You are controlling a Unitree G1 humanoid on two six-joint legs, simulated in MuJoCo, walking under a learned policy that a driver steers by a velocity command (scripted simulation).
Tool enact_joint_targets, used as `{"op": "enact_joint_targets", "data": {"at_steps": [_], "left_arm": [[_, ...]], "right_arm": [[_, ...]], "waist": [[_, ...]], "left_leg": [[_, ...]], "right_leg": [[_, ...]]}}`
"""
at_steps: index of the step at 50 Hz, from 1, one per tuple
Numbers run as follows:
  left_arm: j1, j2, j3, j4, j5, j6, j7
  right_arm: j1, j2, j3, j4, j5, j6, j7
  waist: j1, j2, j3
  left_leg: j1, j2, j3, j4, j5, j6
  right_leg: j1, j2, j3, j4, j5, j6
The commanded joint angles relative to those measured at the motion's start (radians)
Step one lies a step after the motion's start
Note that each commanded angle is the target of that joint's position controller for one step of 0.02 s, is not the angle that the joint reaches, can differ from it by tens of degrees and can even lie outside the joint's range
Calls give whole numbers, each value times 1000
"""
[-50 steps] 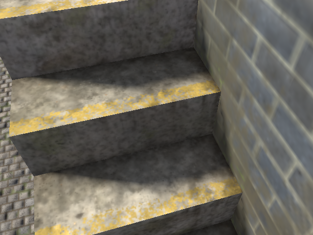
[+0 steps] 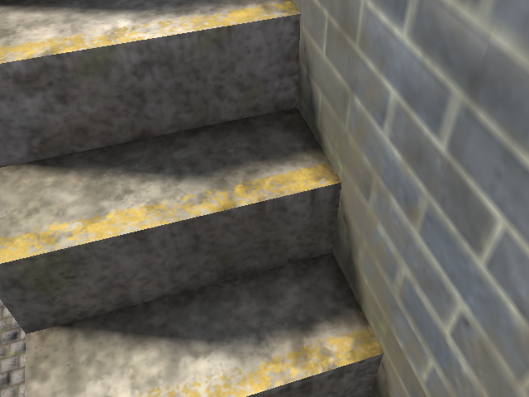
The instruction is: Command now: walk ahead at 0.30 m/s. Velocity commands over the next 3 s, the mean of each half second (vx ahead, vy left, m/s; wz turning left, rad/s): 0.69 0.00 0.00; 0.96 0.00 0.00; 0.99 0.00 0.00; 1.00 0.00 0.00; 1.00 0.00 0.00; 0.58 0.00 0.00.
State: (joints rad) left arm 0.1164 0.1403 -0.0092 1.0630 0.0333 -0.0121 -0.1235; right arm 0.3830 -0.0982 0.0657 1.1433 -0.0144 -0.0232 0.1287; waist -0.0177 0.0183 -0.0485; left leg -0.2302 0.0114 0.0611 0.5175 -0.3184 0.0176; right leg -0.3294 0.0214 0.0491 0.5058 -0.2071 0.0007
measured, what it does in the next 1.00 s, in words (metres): stands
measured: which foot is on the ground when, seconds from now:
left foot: down 0.00-1.00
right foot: down 0.00-1.00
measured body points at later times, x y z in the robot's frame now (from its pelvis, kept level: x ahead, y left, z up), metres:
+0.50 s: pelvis +0.01 +0.01 +0.01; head +0.04 +0.01 +0.46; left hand +0.14 +0.26 -0.11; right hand +0.16 -0.22 -0.11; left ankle -0.03 +0.11 -0.74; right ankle +0.04 -0.12 -0.73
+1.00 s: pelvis +0.00 +0.00 +0.02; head +0.02 +0.00 +0.47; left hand +0.20 +0.23 -0.07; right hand +0.17 -0.20 -0.10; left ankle -0.03 +0.11 -0.74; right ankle +0.04 -0.12 -0.74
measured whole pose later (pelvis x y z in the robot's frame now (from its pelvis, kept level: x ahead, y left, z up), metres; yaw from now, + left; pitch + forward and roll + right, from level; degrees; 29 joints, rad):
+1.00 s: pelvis +0.00 +0.00 +0.02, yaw +1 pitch +3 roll +1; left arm 0.08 0.17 0.00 0.70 -0.03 -0.08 0.10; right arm 0.09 -0.13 -0.01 0.83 -0.01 -0.08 0.00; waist -0.01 -0.02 -0.01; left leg -0.11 -0.02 0.07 0.20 -0.14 0.02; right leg -0.25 -0.02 0.04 0.28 -0.08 0.01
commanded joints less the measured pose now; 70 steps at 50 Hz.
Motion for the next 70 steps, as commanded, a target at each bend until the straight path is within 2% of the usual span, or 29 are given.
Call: {"op": "enact_joint_targets", "data": {"at_steps": [1, 2, 3, 5, 7, 8, 9, 10, 11, 12, 13, 16, 18, 19, 20, 22, 23, 25, 28, 29, 30, 34, 45, 48, 49, 56, 57, 61, 70], "left_arm": [[45, 58, 3, 17, 5, 14, -8], [26, 65, 10, 0, 3, 19, -9], [10, 46, 7, -8, 2, 19, -4], [-14, 27, 2, -23, -1, 15, 3], [-33, 29, 1, -37, -6, 10, 8], [49, 205, 41, -63, -92, -30, 173], [40, 187, 32, -71, -115, -37, 231], [45, 176, 29, -94, -107, -38, 256], [45, 168, 35, -120, -97, -40, 273], [61, 168, 39, -130, -92, -42, 277], [76, 153, 36, -130, -97, -44, 269], [79, 121, 30, -167, -96, -56, 252], [86, 125, 29, -192, -93, -63, 245], [75, 128, 29, -208, -92, -68, 246], [53, 127, 22, -238, -97, -76, 250], [44, 122, 16, -267, -99, -84, 248], [47, 147, 21, -275, -96, -88, 247], [7, 142, 16, -304, -94, -88, 241], [-11, 135, 10, -340, -95, -92, 235], [-21, 128, 10, -353, -85, -92, 230], [-22, 131, 11, -362, -85, -94, 228], [-49, 124, 13, -401, -81, -93, 229], [-85, 113, 26, -456, -70, -87, 229], [-95, 106, 30, -442, -56, -82, 219], [-79, 118, 36, -436, -65, -83, 225], [-84, 109, 43, -439, -69, -86, 222], [-91, 72, 31, -443, -72, -83, 220], [-62, 85, 37, -437, -65, -82, 222], [-74, 77, 39, -436, -64, -83, 215]], "right_arm": [[47, -56, -3, -27, -13, -3, -14], [40, -40, 5, -25, -8, -15, -25], [30, -22, 12, -29, -14, -22, -33], [13, 6, 27, -43, -17, -30, -48], [-8, 13, 36, -59, -10, -37, -60], [-53, -173, -66, -146, -9, -57, -141], [-116, -180, -66, -143, 3, -69, -160], [-123, -139, -63, -135, 9, -77, -161], [-130, -110, -65, -137, 17, -84, -157], [-113, -98, -69, -138, 13, -88, -154], [-84, -90, -70, -129, 0, -87, -152], [-128, -118, -87, -165, 1, -83, -150], [-178, -129, -88, -201, 11, -83, -150], [-188, -140, -90, -210, 6, -78, -151], [-217, -132, -86, -229, 0, -71, -150], [-254, -143, -83, -256, 0, -65, -152], [-251, -157, -85, -261, -3, -61, -150], [-288, -157, -81, -286, -5, -56, -147], [-315, -153, -80, -310, -6, -59, -140], [-317, -140, -73, -312, -5, -63, -137], [-329, -140, -73, -321, -4, -65, -135], [-361, -133, -76, -345, -5, -64, -134], [-371, -95, -78, -381, 3, -67, -129], [-342, -100, -85, -377, 10, -72, -133], [-341, -121, -97, -378, 9, -70, -134], [-337, -107, -105, -393, 2, -66, -136], [-356, -81, -94, -401, 3, -67, -138], [-351, -95, -96, -404, 11, -65, -142], [-357, -88, -98, -407, 5, -60, -141]], "waist": [[14, -46, 57], [21, -33, 43], [21, -22, 40], [18, -15, 12], [17, -13, -10], [-35, -125, 2], [-6, -66, 57], [-2, -55, 66], [-1, -46, 61], [-4, -48, 25], [-11, -47, -22], [-6, -9, -49], [10, 7, -72], [7, 4, -84], [-2, 31, -89], [6, 27, -109], [6, 16, -111], [1, -3, -72], [-1, -11, -53], [4, -13, -79], [7, -12, -82], [11, -16, -64], [16, -25, -81], [11, -44, -85], [11, -34, -58], [10, -38, -63], [12, -38, -70], [16, -27, -106], [8, -37, -77]], "left_leg": [[-82, 68, -60, -73, -142, 73], [-92, 87, -68, -34, -155, 89], [-110, 96, -79, 0, -143, 103], [-125, 104, -82, 44, -109, 117], [-124, 106, -82, 73, -66, 120], [-153, 91, -88, -133, -33, 169], [-173, 86, -93, -167, 29, 172], [-148, 81, -85, -177, 100, 174], [-113, 70, -82, -164, 183, 175], [-75, 69, -70, -159, 234, 172], [-29, 82, -61, -177, 240, 169], [44, 87, -60, -198, 366, 159], [74, 96, -54, -182, 524, 142], [89, 102, -49, -183, 574, 137], [114, 98, -58, -187, 662, 129], [160, 107, -51, -180, 756, 120], [192, 101, -50, -173, 691, 125], [179, 103, -53, -203, 624, 126], [182, 110, -59, -245, 567, 123], [194, 116, -60, -252, 580, 116], [202, 117, -63, -258, 589, 112], [202, 117, -70, -292, 536, 103], [161, 118, -75, -323, 461, 84], [127, 120, -63, -339, 359, 78], [116, 111, -65, -343, 312, 82], [120, 115, -57, -325, 317, 84], [93, 129, -56, -352, 388, 73], [129, 131, -57, -346, 418, 62], [113, 128, -54, -360, 340, 59]], "right_leg": [[-41, -54, 50, -126, -110, -88], [-57, -63, 63, -131, -127, -119], [-72, -73, 82, -127, -119, -142], [-87, -84, 102, -118, -92, -161], [-99, -89, 108, -111, -66, -163], [5, -144, 165, -158, -224, -174], [7, -150, 170, -177, -200, -167], [14, -157, 173, -181, -135, -154], [24, -155, 164, -183, -59, -150], [46, -152, 156, -178, -26, -150], [71, -149, 151, -179, 3, -150], [101, -119, 104, -147, 165, -152], [129, -116, 94, -142, 269, -138], [135, -110, 83, -130, 294, -129], [124, -106, 67, -123, 313, -120], [115, -104, 58, -125, 335, -102], [89, -92, 51, -135, 222, -102], [55, -100, 66, -169, 148, -102], [57, -106, 67, -180, 160, -92], [82, -109, 70, -187, 169, -82], [89, -110, 71, -188, 176, -74], [92, -119, 66, -209, 161, -57], [147, -144, 75, -258, 137, -41], [181, -151, 92, -258, 121, -48], [161, -147, 89, -251, 103, -56], [138, -146, 93, -263, 80, -65], [187, -163, 106, -278, 179, -59], [222, -162, 101, -272, 225, -51], [203, -163, 112, -301, 164, -51]]}}
Next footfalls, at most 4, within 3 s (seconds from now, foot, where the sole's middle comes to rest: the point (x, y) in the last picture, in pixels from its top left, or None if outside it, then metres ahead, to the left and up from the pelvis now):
none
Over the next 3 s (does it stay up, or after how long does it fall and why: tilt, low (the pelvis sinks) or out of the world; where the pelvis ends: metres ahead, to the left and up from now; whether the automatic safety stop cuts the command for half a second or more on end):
stays up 0.00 0.00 0.00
